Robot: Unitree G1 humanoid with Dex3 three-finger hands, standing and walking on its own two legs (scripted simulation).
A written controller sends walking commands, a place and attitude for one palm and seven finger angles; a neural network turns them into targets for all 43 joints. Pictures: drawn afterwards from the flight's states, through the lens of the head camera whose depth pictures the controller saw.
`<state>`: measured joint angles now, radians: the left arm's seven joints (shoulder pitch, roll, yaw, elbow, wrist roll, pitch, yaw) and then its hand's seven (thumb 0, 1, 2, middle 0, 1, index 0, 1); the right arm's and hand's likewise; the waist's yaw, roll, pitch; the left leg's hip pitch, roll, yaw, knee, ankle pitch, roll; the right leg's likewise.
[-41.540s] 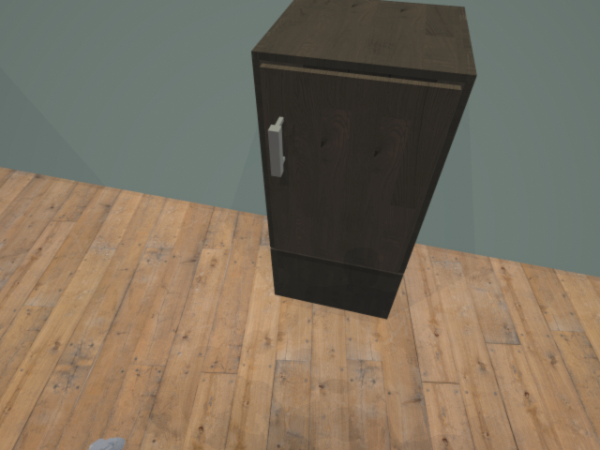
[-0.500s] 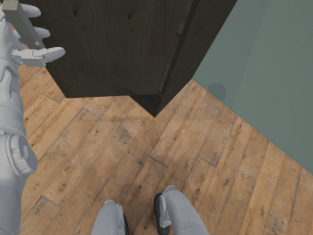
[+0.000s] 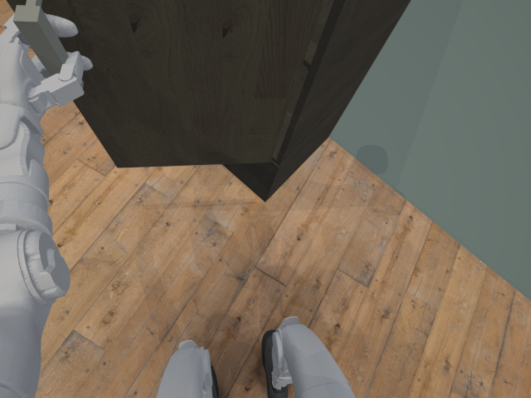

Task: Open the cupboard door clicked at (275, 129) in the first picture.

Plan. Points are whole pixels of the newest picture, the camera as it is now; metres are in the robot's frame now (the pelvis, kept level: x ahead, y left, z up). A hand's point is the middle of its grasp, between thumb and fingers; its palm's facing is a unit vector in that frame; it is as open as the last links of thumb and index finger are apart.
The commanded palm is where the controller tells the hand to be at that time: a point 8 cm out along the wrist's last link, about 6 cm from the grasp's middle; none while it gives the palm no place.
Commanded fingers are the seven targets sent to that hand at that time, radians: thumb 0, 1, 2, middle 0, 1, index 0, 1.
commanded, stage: pull the door open along its arc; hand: left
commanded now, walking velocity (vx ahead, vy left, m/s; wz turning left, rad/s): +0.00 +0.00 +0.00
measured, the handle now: (55, 43) +0.60 +0.22 +0.06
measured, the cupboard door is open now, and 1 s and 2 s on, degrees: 48 90 92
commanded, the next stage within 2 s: open thumb and fingers to let go in 1.02 s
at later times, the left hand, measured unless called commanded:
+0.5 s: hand (92, 157) +0.43 +0.17 +0.06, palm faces -0.02 -1.00 +0.01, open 6.2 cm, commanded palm +0.37 +0.23 +0.06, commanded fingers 0.00 0.90 0.90 -0.40 -1.35 -0.40 -1.35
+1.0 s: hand (183, 239) +0.32 +0.07 +0.06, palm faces +0.37 -0.93 -0.02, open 6.5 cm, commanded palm +0.26 +0.12 +0.06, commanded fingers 0.00 0.90 0.90 -0.40 -1.35 -0.40 -1.35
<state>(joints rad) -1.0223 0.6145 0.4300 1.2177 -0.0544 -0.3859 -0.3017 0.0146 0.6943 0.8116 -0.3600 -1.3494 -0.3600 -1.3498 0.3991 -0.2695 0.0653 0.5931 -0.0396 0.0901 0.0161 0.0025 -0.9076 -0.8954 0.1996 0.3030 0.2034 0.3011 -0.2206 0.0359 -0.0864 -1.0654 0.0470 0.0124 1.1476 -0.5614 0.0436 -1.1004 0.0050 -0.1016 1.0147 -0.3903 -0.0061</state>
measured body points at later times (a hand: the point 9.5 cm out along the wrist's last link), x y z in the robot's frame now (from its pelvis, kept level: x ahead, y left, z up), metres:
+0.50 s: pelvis +0.02 +0.00 +0.03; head +0.13 +0.01 +0.46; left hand +0.42 +0.22 +0.06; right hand +0.08 -0.26 -0.08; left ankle -0.02 +0.09 -0.65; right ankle +0.04 -0.12 -0.65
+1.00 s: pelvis +0.01 -0.05 +0.03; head +0.07 -0.06 +0.47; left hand +0.30 +0.12 +0.07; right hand +0.18 -0.25 -0.09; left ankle -0.02 +0.08 -0.65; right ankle +0.04 -0.13 -0.65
